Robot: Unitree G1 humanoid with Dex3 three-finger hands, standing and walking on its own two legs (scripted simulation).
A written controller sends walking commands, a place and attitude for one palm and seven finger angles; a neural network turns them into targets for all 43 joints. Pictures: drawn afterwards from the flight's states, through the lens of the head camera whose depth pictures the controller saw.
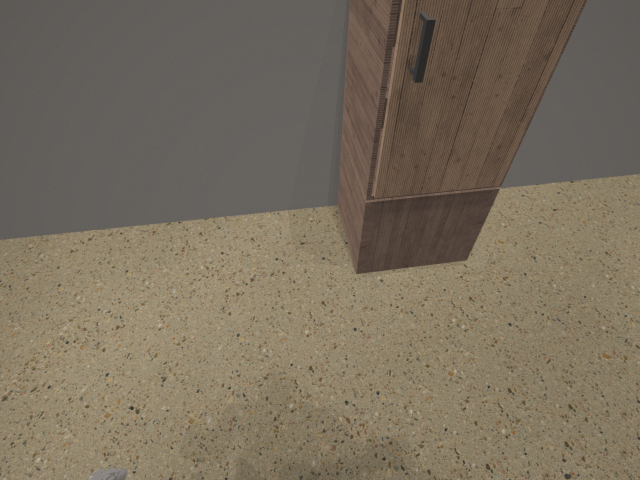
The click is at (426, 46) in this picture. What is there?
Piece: cupboard door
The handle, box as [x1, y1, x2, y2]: [409, 12, 435, 82]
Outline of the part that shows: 424,12 420,12 419,17 423,21 415,66 411,66 409,70 413,75 412,78 415,82 422,81 435,21 433,17 429,17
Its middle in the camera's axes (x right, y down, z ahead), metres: +0.22 -0.43 +0.87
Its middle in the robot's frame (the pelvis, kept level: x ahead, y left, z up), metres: +0.96 -0.17 +0.13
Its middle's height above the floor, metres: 0.90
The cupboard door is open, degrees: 0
